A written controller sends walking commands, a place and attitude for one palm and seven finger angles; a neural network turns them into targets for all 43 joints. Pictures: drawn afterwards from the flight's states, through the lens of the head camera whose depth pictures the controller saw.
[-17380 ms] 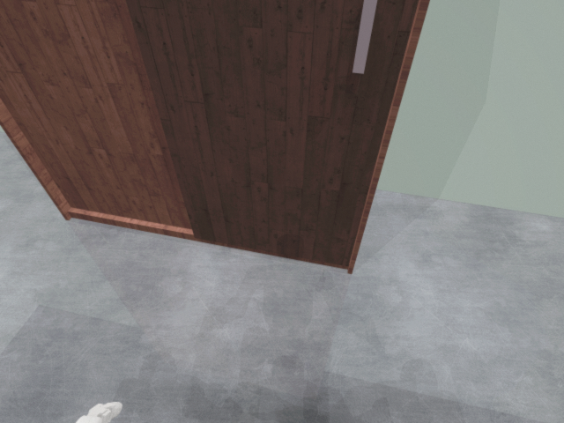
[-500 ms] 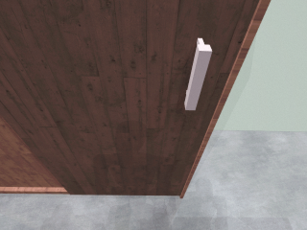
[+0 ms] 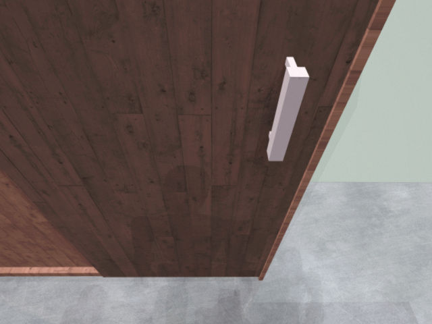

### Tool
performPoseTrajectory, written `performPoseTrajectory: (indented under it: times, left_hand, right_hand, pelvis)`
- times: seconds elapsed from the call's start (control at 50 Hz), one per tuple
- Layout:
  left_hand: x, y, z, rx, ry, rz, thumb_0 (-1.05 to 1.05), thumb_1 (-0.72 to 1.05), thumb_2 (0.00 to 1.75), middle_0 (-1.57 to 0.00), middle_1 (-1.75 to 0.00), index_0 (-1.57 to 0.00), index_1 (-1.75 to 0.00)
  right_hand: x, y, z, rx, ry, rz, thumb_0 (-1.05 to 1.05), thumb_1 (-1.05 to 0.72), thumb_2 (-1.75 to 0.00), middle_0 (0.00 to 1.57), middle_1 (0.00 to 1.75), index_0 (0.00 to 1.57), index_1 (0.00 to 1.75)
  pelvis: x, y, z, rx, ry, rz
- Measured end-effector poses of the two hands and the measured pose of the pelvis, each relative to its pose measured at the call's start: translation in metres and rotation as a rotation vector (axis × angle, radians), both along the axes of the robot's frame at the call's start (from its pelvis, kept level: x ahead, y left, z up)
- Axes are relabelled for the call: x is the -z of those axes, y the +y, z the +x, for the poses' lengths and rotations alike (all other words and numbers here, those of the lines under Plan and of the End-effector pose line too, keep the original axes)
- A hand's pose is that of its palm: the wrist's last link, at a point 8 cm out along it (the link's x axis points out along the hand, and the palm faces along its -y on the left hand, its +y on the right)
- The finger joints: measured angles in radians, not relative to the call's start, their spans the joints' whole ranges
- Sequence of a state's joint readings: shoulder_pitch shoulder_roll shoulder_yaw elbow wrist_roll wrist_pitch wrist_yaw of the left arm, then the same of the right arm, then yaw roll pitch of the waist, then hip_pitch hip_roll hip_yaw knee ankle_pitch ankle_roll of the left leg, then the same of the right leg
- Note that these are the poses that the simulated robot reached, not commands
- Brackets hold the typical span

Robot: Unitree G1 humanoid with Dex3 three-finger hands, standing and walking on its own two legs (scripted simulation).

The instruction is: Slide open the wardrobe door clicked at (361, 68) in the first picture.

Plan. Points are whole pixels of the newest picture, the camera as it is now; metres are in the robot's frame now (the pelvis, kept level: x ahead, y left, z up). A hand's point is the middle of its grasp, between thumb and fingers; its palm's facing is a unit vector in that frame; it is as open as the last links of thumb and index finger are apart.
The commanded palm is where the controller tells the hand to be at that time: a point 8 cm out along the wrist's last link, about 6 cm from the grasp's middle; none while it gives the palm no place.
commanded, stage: look again from close up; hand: right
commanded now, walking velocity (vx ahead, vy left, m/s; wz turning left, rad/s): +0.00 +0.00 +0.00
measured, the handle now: (282, 112) +0.41 -0.08 +0.21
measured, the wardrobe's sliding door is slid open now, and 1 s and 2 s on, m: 0.00 0.00 0.00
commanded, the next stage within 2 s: raise the hand with hooked fingers in 0.08 s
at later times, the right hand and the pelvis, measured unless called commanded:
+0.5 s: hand (329, 292) +0.19 -0.17 +0.02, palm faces -0.04 +1.00 -0.06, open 8.1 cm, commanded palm +0.12 -0.24 -0.01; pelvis -0.01 +0.01 -0.04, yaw -3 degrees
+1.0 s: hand (378, 278) +0.20 -0.23 +0.07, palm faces -0.01 +0.99 -0.10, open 11.0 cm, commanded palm +0.15 -0.27 +0.09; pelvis -0.01 +0.02 -0.03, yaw -4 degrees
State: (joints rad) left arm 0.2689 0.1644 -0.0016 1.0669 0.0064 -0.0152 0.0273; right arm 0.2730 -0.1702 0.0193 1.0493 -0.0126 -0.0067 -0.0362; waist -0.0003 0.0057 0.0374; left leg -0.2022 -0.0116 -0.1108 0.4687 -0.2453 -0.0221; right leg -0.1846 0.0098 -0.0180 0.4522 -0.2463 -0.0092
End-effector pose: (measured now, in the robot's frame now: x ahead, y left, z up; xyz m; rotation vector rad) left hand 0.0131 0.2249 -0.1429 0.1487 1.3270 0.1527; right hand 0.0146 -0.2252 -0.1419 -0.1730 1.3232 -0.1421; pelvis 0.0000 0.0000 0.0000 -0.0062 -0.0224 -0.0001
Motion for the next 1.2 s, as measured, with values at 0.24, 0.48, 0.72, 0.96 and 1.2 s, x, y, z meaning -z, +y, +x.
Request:
performPoseTrajectory:
  times: [0.24,0.48,0.72,0.96,1.2]
  left_hand:
    - [-0.005,-0.001,0.008,0.011,-0.076,0.018,0.01,0.91,0.90,-0.20,-0.30,-0.20,-0.30]
    - [-0.069,0.024,0.161,0.135,-0.857,0.073,0.01,0.91,0.90,-0.20,-0.30,-0.20,-0.30]
    - [-0.081,0.014,0.209,0.319,-0.936,0.109,0.01,0.90,0.90,-0.19,-0.30,-0.20,-0.30]
    - [-0.039,-0.005,0.145,0.142,-0.778,-0.027,0.02,0.90,0.90,-0.20,-0.30,-0.21,-0.30]
    - [-0.059,0.027,0.151,0.179,-0.789,0.109,0.02,0.90,0.90,-0.20,-0.30,-0.21,-0.30]
  right_hand:
    - [-0.019,-0.010,0.024,0.129,-0.166,-0.003,0.02,-0.92,-0.90,0.21,0.30,0.20,0.30]
    - [-0.177,-0.001,0.159,-0.174,-1.364,0.107,0.01,-0.75,-0.83,0.21,0.40,0.20,0.41]
    - [-0.168,-0.041,0.076,-0.046,-1.370,-0.036,0.02,-0.47,-0.72,0.24,0.58,0.23,0.58]
    - [-0.204,-0.043,0.161,-0.268,-1.190,0.124,0.01,-0.18,-0.60,0.26,0.76,0.25,0.76]
    - [-0.246,-0.078,0.162,-0.203,-1.339,0.060,0.00,0.09,-0.48,0.27,0.94,0.27,0.94]
  pelvis:
    - [0.002,-0.001,0.000,0.017,-0.006,0.003]
    - [0.033,0.007,-0.011,0.058,0.072,-0.001]
    - [0.053,0.023,-0.012,0.118,0.085,0.049]
    - [0.036,0.020,-0.015,0.075,0.086,0.022]
    - [0.026,0.007,-0.001,0.087,0.052,0.031]
